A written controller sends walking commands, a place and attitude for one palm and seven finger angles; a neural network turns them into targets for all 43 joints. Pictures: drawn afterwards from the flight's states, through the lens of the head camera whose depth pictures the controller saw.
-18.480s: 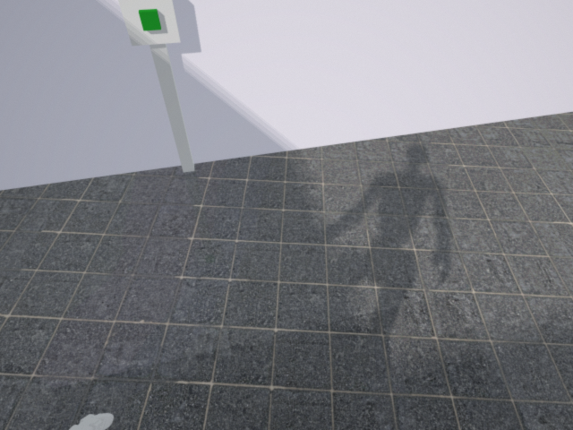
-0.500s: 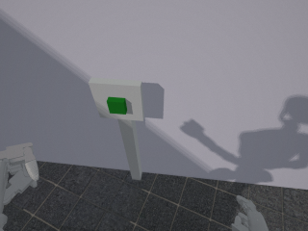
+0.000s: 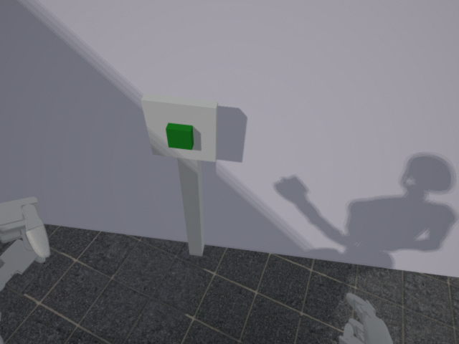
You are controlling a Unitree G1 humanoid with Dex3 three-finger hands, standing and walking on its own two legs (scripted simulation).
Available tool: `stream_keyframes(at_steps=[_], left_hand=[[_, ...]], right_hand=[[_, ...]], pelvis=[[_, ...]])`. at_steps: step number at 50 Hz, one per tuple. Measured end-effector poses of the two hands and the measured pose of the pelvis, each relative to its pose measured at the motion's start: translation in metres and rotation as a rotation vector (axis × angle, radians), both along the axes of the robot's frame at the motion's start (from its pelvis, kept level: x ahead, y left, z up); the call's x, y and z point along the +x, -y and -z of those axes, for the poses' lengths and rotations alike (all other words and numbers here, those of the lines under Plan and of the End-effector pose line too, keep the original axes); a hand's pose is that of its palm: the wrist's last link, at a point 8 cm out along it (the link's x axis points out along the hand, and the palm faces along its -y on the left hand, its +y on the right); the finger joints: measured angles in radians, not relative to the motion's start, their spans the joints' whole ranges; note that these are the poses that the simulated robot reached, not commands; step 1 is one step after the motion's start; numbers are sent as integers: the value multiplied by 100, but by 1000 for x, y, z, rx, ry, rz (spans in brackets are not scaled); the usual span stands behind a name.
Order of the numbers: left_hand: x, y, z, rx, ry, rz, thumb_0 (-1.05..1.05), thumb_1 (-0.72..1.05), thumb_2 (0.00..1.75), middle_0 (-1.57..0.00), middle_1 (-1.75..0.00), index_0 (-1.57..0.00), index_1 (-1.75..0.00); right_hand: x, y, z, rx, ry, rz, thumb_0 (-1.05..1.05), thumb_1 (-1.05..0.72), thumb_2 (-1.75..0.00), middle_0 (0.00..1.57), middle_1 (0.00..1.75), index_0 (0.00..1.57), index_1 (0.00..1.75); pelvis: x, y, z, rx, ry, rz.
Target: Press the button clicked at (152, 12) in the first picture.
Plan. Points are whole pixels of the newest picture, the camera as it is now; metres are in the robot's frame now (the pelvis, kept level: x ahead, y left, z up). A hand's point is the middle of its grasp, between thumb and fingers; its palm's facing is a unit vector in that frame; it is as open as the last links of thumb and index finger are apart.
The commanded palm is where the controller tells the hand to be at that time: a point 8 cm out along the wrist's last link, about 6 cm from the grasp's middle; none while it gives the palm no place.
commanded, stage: step back with the hand held close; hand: left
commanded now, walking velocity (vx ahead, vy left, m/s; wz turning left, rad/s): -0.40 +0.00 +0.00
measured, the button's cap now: (180, 135) +0.59 +0.15 +0.01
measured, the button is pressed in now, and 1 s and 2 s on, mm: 0 0 0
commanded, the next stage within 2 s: stop stepping back and stand still in 0.52 s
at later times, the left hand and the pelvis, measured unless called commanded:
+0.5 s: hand out of the picture +0.10 +0.26 +0.18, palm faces +0.43 -0.78 -0.45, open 3.1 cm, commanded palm +0.03 +0.29 +0.19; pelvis -0.09 +0.00 +0.00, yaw +3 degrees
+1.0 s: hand out of the picture +0.02 +0.24 +0.17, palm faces +0.37 -0.83 -0.41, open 3.1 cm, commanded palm -0.05 +0.27 +0.19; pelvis -0.19 -0.01 +0.01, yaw -2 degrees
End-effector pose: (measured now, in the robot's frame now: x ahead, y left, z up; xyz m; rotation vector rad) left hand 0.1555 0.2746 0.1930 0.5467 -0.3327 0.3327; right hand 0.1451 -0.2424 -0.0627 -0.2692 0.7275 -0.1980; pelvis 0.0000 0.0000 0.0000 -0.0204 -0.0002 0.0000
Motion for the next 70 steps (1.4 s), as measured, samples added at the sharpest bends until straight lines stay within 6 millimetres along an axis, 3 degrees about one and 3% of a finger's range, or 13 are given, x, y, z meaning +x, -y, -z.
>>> stream_keyframes(at_steps=[6, 17, 23, 28, 35, 38, 40, 47, 51, 55, 59, 65, 70], left_hand=[[-13, -8, -5, 54, 13, -34, 2, 88, 90, -131, -149, -131, -150], [-51, 15, -1, 24, -1, 60, 2, 88, 90, -131, -149, -131, -150], [-86, -9, -3, 21, 51, 9, 2, 88, 90, -131, -149, -131, -150], [-112, -25, -7, 3, 47, -55, 2, 88, 90, -131, -149, -131, -150], [-137, 1, -5, -69, 31, 13, 2, 89, 90, -131, -149, -131, -150], [-147, 16, -2, -26, -12, 79, 2, 89, 90, -131, -149, -131, -150], [-155, 18, -5, -11, -34, 96, 2, 88, 90, -131, -149, -131, -150], [-172, -4, 1, -47, -21, 8, 2, 88, 90, -131, -149, -131, -150], [-182, 1, 3, -61, -44, 5, 2, 89, 90, -131, -149, -131, -150], [-203, 12, -3, -34, -55, 31, 2, 89, 90, -130, -149, -131, -150], [-217, 7, -6, -38, -1, 11, 2, 88, 90, -131, -149, -131, -150], [-208, -11, 7, -73, 30, -51, 2, 88, 90, -131, -149, -131, -150], [-203, 2, 1, -26, -19, -24, 2, 89, 90, -131, -149, -131, -150]], right_hand=[[-10, -3, 5, 7, -18, -17, 1, -90, -89, 20, 30, 20, 30], [-22, 1, 0, 19, 18, -35, 1, -90, -89, 21, 30, 20, 30], [-53, -2, -6, -40, -4, -26, 1, -90, -89, 20, 30, 20, 30], [-83, -16, -9, -11, -5, -38, 1, -90, -89, 20, 30, 20, 30], [-119, -29, -6, 51, 2, -92, 1, -90, -89, 21, 30, 20, 30], [-137, -23, 2, 63, 3, -87, 1, -90, -89, 21, 30, 21, 30], [-153, -16, 5, 64, -19, -50, 1, -90, -89, 21, 30, 21, 30], [-197, 10, 1, 4, -33, 54, 1, -90, -89, 21, 30, 20, 30], [-212, 16, -5, 1, 14, 66, 1, -90, -89, 20, 30, 20, 30], [-222, 18, -6, 10, 14, 56, 1, -90, -89, 20, 30, 20, 30], [-230, 19, -2, -6, -28, 49, 1, -90, -89, 20, 30, 20, 30], [-225, 7, 10, -5, -8, 53, 1, -90, -89, 20, 30, 20, 30], [-219, -12, 10, 73, 25, 13, 1, -90, -89, 20, 30, 20, 30]], pelvis=[[-6, 4, 1, 1, -19, -21], [-51, 10, 4, 0, -15, -26], [-77, -1, 4, -13, -12, -51], [-98, -3, -6, -55, -28, -43], [-137, 8, -10, -42, -77, 0], [-158, 13, -4, -27, -66, 23], [-162, 13, -5, -24, -52, 29], [-173, 6, -6, 9, -16, 25], [-190, 8, -8, 16, -1, 21], [-202, 11, -10, 4, 0, 6], [-203, 8, -9, 10, 6, 24], [-206, -1, 2, 15, 20, 9], [-207, 7, -2, 22, 15, 7]])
